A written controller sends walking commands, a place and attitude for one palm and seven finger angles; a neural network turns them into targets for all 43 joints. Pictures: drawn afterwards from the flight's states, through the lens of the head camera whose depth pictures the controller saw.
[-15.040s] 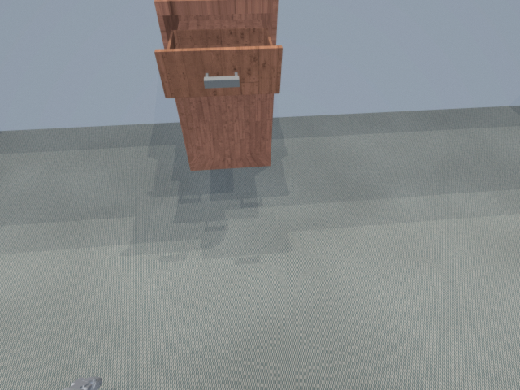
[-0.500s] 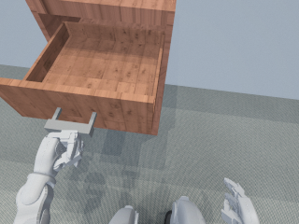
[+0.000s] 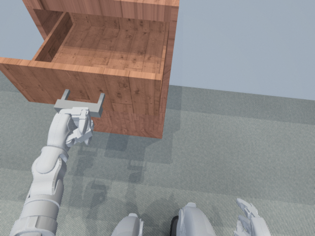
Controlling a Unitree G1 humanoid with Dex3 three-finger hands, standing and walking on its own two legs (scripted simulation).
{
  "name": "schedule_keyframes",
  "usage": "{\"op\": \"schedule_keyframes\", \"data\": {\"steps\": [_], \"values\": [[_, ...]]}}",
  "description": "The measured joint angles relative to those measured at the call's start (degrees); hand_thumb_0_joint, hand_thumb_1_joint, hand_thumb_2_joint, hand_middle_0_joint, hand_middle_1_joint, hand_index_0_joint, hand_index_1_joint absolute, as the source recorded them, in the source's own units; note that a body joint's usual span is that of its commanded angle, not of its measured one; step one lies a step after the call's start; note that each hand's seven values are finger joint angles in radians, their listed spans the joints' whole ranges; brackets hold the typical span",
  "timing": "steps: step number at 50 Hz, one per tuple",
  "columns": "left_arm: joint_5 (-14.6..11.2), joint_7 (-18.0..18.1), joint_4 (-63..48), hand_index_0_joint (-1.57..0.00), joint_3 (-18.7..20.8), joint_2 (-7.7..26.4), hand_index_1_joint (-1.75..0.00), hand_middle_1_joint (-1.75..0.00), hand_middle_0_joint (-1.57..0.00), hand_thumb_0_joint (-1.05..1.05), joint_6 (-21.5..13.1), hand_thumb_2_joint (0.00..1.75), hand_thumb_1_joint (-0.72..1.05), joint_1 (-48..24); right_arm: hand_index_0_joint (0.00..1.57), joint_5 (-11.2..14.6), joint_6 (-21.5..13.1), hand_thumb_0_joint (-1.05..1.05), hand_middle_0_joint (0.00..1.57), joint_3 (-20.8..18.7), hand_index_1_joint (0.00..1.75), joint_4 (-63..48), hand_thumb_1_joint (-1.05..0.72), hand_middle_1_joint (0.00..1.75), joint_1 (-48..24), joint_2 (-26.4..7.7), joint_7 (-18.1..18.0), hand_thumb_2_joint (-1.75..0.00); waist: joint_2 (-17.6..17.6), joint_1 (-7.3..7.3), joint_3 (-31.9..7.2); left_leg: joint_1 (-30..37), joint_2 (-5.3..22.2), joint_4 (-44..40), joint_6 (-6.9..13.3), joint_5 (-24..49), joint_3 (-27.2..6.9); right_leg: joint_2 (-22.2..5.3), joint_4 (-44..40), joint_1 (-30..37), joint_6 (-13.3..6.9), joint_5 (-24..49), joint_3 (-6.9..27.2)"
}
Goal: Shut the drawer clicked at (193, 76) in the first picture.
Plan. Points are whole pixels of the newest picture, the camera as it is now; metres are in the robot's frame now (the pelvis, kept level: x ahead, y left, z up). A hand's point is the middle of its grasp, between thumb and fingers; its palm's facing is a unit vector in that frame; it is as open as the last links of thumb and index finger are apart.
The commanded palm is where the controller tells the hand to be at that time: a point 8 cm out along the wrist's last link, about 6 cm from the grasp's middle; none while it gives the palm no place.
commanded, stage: push the drawer shut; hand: left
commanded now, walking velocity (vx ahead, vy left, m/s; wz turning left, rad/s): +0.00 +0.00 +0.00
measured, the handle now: (81, 101) +0.44 +0.22 +0.04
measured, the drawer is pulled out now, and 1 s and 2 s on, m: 0.23 0.09 0.00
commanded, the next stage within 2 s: none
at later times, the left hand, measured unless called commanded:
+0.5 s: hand (96, 108) +0.42 +0.18 +0.04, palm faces -0.09 -0.99 -0.07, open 3.0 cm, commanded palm +0.42 +0.22 +0.04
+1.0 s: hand (101, 87) +0.49 +0.18 +0.04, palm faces -0.11 -0.99 -0.05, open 3.0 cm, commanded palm +0.49 +0.22 +0.04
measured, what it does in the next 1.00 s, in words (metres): stands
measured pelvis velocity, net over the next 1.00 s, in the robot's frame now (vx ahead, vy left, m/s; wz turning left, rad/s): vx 0.00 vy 0.00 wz -0.04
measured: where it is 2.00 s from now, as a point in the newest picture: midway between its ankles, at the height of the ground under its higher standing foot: outside the picture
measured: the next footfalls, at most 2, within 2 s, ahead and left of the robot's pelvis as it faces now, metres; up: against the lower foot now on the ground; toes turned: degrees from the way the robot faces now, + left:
none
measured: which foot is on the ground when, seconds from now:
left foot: down 0.00-1.00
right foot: down 0.00-1.00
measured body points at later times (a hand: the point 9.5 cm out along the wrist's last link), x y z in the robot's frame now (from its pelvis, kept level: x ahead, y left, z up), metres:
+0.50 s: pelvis +0.00 +0.00 +0.00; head +0.12 +0.00 +0.43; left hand +0.42 +0.23 +0.05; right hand +0.11 -0.26 -0.11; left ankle -0.01 +0.10 -0.65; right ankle +0.09 -0.11 -0.65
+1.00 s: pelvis +0.00 +0.00 -0.01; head +0.16 +0.01 +0.42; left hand +0.49 +0.23 +0.04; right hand +0.04 -0.27 -0.12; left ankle -0.01 +0.10 -0.65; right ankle +0.09 -0.11 -0.65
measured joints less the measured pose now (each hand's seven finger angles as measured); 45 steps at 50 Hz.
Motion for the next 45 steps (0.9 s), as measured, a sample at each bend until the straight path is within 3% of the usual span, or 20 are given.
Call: {"op": "schedule_keyframes", "data": {"steps": [24, 45], "values": [[1.6, -1.8, 16.9, -1.4, 4.1, 2.8, -1.6, -1.6, -1.4, -0.01, -3.2, 0.96, 0.83, -15.1, 0.2, -0.5, 4.1, 0.01, 0.2, -0.2, 0.3, 1.8, -0.9, 0.3, 1.5, -0.2, 0.6, -0.89, -0.1, -1.72, 0.7, -1.6, 0.6, -0.8, -0.3, 0.1, 0.5, 0.7, -0.5, -2.0, -0.3, 0.3, 0.5], [3.5, -4.2, 31.0, -1.4, 9.3, 8.7, -1.6, -1.6, -1.4, -0.01, -4.3, 0.93, 0.8, -29.4, 0.2, -1.5, 7.6, 0.01, 0.2, 0.2, 0.3, 1.6, -0.9, 0.3, 3.7, -0.7, 1.6, -0.89, -0.2, -4.95, 1.6, -5.6, 1.4, 0.6, -0.2, -0.2, 1.0, 1.6, -0.1, -6.0, -0.4, 0.9, 0.8]]}}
